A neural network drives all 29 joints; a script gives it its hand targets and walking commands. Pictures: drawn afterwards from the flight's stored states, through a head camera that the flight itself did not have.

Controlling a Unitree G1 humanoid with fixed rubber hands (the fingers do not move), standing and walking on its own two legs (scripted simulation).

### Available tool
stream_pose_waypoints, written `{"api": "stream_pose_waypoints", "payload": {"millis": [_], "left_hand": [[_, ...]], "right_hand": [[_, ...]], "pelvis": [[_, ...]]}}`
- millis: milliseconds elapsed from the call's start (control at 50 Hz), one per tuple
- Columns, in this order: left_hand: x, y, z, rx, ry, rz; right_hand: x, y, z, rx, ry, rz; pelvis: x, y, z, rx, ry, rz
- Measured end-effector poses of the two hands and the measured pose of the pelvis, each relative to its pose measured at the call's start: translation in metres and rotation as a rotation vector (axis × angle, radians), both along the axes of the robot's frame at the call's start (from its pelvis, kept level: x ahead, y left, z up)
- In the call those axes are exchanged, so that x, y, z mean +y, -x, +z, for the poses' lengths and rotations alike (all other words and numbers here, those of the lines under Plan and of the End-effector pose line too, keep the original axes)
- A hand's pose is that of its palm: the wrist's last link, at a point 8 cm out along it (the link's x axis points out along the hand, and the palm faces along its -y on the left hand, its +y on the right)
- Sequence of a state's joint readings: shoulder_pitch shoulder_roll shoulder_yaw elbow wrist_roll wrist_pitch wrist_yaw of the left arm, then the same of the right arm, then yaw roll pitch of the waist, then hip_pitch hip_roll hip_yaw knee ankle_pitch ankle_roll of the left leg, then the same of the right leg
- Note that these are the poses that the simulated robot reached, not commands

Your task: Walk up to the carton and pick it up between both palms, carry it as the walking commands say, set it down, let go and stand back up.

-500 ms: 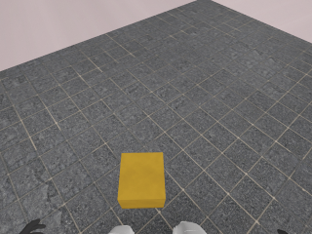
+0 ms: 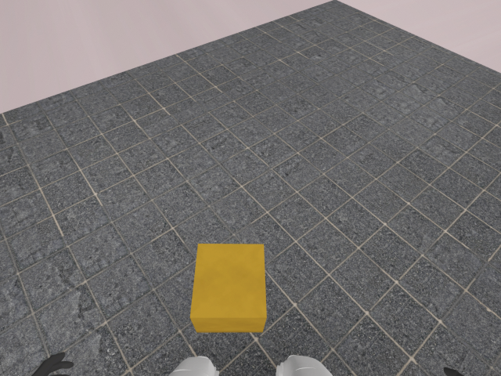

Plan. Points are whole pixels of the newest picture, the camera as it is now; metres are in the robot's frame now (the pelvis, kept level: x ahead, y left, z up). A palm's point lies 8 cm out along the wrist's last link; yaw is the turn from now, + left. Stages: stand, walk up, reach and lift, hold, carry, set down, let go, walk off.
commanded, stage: walk up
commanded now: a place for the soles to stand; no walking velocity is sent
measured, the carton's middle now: (230, 288) +0.47 +0.05 -0.64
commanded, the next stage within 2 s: none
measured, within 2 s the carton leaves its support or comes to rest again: neither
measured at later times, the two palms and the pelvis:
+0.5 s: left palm out of the picture +0.09 +0.34 -0.09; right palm out of the picture +0.06 -0.34 -0.08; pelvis -0.01 +0.01 +0.00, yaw +1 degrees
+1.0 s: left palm out of the picture +0.10 +0.34 -0.08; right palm out of the picture +0.07 -0.34 -0.08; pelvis +0.00 +0.00 +0.00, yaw +2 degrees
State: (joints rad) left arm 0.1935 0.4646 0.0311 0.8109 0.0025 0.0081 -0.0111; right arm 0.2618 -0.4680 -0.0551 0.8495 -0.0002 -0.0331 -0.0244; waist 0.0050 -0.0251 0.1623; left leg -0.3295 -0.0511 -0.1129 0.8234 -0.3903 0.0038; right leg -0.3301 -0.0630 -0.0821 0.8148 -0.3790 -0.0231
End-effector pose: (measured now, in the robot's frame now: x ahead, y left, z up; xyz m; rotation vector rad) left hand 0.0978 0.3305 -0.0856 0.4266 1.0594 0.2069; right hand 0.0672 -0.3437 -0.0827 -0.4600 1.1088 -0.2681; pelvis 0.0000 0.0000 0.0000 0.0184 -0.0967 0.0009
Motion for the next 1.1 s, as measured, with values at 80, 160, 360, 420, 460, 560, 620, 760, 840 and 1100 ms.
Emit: {"api": "stream_pose_waypoints", "payload": {"millis": [80, 160, 360, 420, 460, 560, 620, 760, 840, 1100], "left_hand": [[0.006, 0.0, -0.003, -0.006, 0.009, -0.001], [0.007, 0.003, -0.003, 0.006, 0.013, 0.004], [0.003, 0.007, 0.001, 0.002, 0.004, 0.008], [0.006, 0.007, -0.004, 0.004, 0.012, 0.01], [0.006, 0.008, -0.004, 0.013, 0.014, 0.014], [0.001, 0.01, 0.0, 0.019, 0.006, 0.018], [-0.003, 0.008, 0.002, 0.009, 0.002, 0.016], [0.002, 0.005, -0.001, 0.014, 0.008, 0.018], [-0.001, 0.005, 0.001, 0.017, 0.004, 0.022], [0.005, 0.006, 0.001, 0.004, 0.015, 0.033]], "right_hand": [[0.005, 0.002, 0.001, 0.007, 0.009, -0.002], [0.008, 0.005, 0.005, 0.007, 0.01, 0.003], [0.003, 0.005, 0.003, 0.009, 0.001, 0.0], [0.007, 0.006, 0.002, 0.012, 0.006, 0.005], [0.009, 0.006, 0.003, 0.011, 0.002, 0.007], [0.003, 0.002, 0.002, 0.009, -0.007, 0.016], [0.0, 0.0, 0.001, 0.014, -0.011, 0.014], [0.005, 0.0, 0.001, 0.026, -0.008, 0.014], [0.003, -0.005, 0.001, 0.022, -0.012, 0.021], [0.011, -0.008, 0.005, 0.011, -0.01, 0.029]], "pelvis": [[0.007, 0.001, -0.001, 0.017, 0.009, 0.002], [0.009, 0.004, 0.002, 0.015, 0.01, 0.003], [0.003, 0.006, 0.003, 0.01, 0.002, 0.006], [0.007, 0.006, 0.001, 0.032, 0.006, 0.009], [0.007, 0.006, 0.002, 0.028, 0.005, 0.009], [0.0, 0.005, 0.004, 0.035, -0.003, 0.014], [-0.003, 0.004, 0.004, 0.03, -0.008, 0.016], [0.001, 0.001, 0.004, 0.045, -0.001, 0.018], [-0.002, 0.0, 0.005, 0.047, -0.004, 0.021], [0.004, 0.0, 0.006, 0.035, 0.004, 0.032]]}}
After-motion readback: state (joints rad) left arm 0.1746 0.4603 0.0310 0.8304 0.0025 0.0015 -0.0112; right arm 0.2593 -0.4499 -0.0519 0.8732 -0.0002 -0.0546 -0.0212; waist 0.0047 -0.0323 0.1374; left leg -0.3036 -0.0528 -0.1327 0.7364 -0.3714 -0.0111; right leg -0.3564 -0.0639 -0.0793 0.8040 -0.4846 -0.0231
